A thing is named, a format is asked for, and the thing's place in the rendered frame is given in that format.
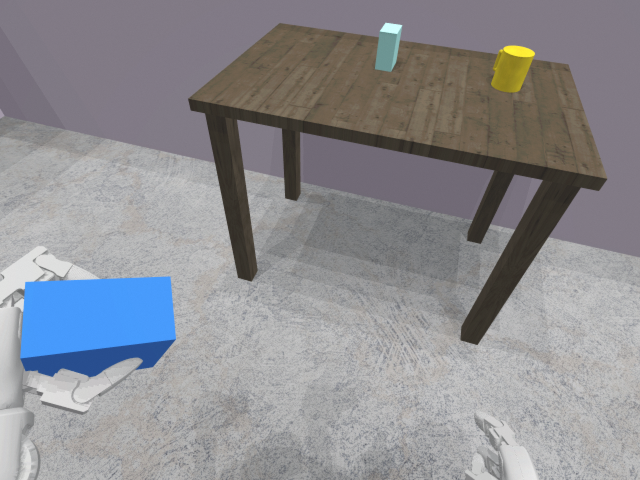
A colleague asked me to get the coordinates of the robot left forearm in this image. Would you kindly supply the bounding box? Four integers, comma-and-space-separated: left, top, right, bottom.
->
0, 407, 41, 480

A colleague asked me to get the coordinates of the right robot hand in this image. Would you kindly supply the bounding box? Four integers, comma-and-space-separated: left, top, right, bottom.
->
465, 411, 540, 480

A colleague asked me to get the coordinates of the left robot hand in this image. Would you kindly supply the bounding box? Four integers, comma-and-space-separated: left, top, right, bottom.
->
0, 246, 143, 415

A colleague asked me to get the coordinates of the table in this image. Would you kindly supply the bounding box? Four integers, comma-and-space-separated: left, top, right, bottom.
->
188, 23, 607, 345

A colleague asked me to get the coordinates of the sponge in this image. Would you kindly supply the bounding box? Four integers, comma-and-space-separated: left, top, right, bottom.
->
20, 276, 176, 377

